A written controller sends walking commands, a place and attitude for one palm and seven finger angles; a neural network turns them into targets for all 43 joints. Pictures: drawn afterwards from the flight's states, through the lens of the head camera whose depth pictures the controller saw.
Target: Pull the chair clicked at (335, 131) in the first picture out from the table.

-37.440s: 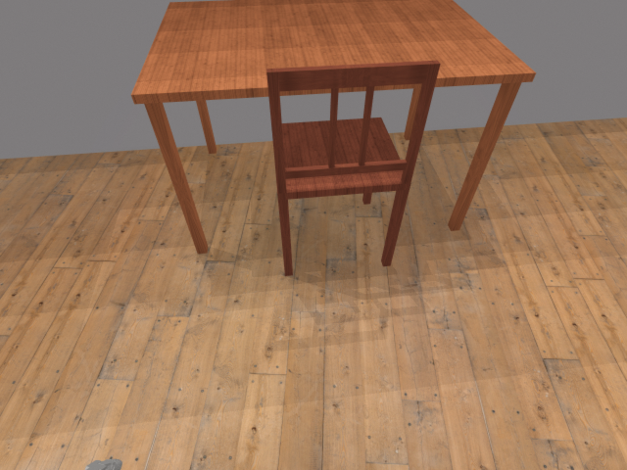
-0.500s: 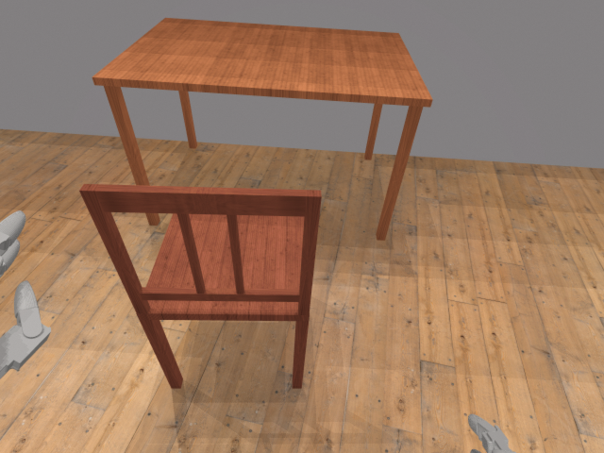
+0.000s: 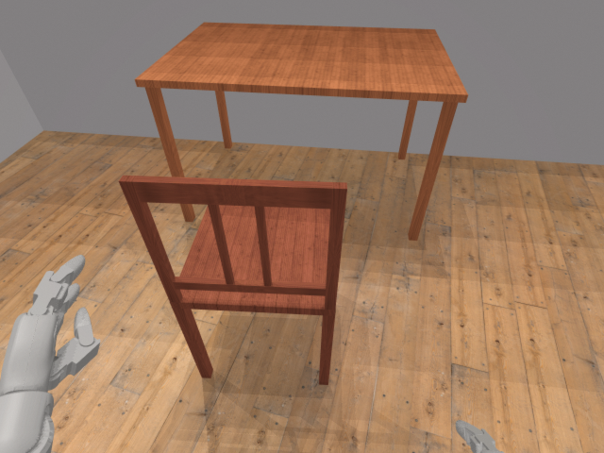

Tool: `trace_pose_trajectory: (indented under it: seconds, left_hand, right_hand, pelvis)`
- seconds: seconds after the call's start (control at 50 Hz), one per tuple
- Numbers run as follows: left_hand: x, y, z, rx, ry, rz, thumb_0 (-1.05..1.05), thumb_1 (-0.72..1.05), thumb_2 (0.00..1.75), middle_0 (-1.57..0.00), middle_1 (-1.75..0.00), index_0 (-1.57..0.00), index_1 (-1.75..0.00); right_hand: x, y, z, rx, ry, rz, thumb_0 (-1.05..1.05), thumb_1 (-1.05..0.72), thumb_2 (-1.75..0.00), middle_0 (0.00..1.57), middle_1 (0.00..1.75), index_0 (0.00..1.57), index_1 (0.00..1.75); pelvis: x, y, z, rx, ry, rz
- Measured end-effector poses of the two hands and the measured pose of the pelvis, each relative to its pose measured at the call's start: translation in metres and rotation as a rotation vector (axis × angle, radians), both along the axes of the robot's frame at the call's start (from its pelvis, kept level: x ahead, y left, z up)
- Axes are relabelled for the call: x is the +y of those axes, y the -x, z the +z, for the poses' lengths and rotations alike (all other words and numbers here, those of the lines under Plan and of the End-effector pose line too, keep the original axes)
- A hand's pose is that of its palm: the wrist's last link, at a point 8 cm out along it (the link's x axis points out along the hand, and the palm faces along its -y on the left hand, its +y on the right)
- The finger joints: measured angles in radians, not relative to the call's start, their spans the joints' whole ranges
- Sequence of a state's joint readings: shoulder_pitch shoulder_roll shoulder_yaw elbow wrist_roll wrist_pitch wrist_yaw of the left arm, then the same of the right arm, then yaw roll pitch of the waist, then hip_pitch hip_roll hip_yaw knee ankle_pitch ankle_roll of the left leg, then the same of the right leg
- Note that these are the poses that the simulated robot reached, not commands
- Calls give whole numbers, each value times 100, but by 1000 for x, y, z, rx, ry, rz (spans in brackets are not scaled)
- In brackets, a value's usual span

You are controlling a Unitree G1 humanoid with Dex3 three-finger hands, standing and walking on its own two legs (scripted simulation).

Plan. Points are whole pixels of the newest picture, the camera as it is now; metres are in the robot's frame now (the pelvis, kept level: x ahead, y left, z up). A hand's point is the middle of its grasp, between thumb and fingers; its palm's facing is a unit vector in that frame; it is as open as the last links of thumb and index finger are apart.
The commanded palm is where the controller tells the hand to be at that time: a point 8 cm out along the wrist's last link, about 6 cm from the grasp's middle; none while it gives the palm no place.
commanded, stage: let the arm hang, fingers relaxed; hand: left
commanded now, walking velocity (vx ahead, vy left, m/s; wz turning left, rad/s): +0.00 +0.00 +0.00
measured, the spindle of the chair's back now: (222, 245) +0.57 +0.21 -0.11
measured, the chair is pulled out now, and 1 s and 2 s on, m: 0.60 0.60 0.60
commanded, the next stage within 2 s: look to check the result in 1.02 s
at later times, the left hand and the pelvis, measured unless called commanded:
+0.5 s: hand out of the picture -0.02 +0.17 -0.16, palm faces +0.00 -0.97 -0.22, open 7.2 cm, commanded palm none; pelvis +0.03 -0.01 +0.01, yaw +0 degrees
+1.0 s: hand out of the picture +0.05 +0.15 -0.16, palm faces +0.00 -0.98 -0.21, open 7.3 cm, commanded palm none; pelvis +0.05 -0.02 +0.01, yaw -1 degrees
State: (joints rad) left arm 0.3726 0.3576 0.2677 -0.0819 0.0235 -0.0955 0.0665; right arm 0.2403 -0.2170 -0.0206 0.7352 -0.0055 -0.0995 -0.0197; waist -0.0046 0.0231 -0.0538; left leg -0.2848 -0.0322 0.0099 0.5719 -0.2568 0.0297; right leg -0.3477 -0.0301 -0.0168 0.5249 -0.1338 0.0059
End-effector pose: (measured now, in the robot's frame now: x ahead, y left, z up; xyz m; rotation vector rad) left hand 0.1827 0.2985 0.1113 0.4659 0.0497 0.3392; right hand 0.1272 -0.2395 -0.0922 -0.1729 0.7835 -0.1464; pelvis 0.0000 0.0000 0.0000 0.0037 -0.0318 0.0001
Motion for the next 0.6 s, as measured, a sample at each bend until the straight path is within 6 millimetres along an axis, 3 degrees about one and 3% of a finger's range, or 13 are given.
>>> trace_pose_trajectory:
  seconds: [0.04,0.1,0.14,0.18,0.24,0.3,0.4,0.5,0.6]
  left_hand:
    - [-7,0,-69,256,139,50,0,90,90,-19,-30,-20,-30]
    - [-39,30,-165,645,298,61,1,91,90,-19,-29,-20,-29]
    - [-69,65,-212,874,384,38,1,91,90,-19,-29,-19,-29]
    - [-94,102,-239,1039,468,51,0,94,90,-19,-29,-20,-29]
    - [-83,134,-248,1122,478,148,-4,105,89,-21,-30,-21,-30]
    - [-74,164,-249,1235,459,183,-4,104,89,-21,-30,-21,-30]
    - [-69,197,-242,1373,439,239,-2,98,90,-20,-30,-20,-30]
    - [-77,199,-239,1408,440,248,0,94,90,-20,-29,-20,-30]
    - [-93,177,-242,1370,456,210,1,92,90,-20,-29,-20,-30]
  right_hand:
    - [3,8,-15,87,-20,13,1,-91,-90,20,29,20,30]
    - [8,30,-28,209,-41,9,1,-91,-90,20,29,20,30]
    - [10,50,-32,289,-47,-13,1,-91,-90,20,29,20,30]
    - [8,74,-33,370,-37,-55,1,-92,-90,20,29,20,30]
    - [1,109,-31,512,-11,-82,1,-94,-90,20,29,20,30]
    - [-3,138,-31,630,-6,-108,1,-93,-90,20,29,20,30]
    - [3,165,-32,739,-30,-132,1,-92,-90,20,29,20,30]
    - [16,166,-38,760,-73,-131,1,-92,-90,20,29,20,30]
    - [28,149,-44,720,-113,-118,1,-91,-90,20,29,20,30]
  pelvis:
    - [1,-1,-2,3,-2,7]
    - [-1,-3,-2,4,-6,1]
    - [-3,-5,-1,6,-7,-9]
    - [-5,-9,0,10,-4,-15]
    - [-9,-13,4,18,5,-8]
    - [-11,-19,6,23,12,-6]
    - [-11,-28,8,27,11,-4]
    - [-12,-34,9,26,7,-6]
    - [-13,-37,10,23,3,-10]
